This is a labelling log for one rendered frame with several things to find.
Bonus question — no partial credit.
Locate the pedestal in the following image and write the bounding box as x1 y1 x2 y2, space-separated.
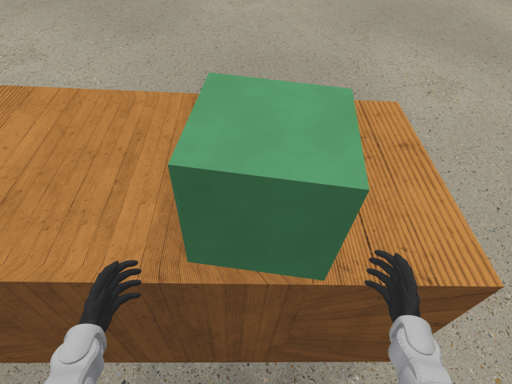
0 85 504 363

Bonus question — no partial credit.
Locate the robot right hand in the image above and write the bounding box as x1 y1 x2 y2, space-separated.
364 250 421 322

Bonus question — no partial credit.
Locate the robot left hand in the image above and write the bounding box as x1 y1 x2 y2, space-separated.
79 260 142 333

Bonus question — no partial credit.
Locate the right robot forearm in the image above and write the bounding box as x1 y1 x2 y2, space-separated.
388 315 453 384

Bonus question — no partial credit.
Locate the left robot forearm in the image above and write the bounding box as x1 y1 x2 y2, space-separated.
44 323 107 384

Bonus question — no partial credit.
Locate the carton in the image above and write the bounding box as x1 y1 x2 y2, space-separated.
168 72 370 281

